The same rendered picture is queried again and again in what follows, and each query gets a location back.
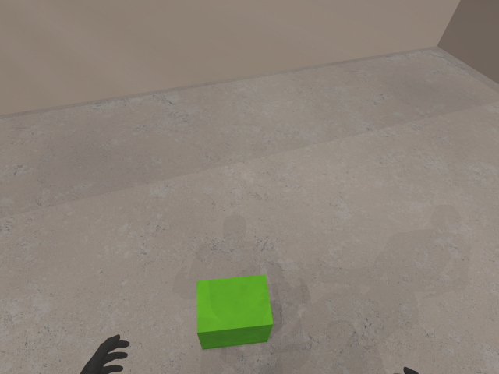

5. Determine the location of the carton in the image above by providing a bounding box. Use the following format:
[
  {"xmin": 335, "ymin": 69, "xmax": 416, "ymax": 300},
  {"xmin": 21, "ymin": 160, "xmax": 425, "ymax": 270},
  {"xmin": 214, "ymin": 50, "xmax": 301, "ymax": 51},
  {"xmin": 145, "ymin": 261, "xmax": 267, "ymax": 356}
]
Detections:
[{"xmin": 196, "ymin": 274, "xmax": 273, "ymax": 350}]

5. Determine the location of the robot left hand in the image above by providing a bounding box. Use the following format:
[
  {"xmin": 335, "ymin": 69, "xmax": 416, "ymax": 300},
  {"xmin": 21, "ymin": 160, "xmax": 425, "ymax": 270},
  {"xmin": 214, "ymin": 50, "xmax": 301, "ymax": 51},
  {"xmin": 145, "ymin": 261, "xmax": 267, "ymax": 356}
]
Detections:
[{"xmin": 80, "ymin": 334, "xmax": 129, "ymax": 374}]

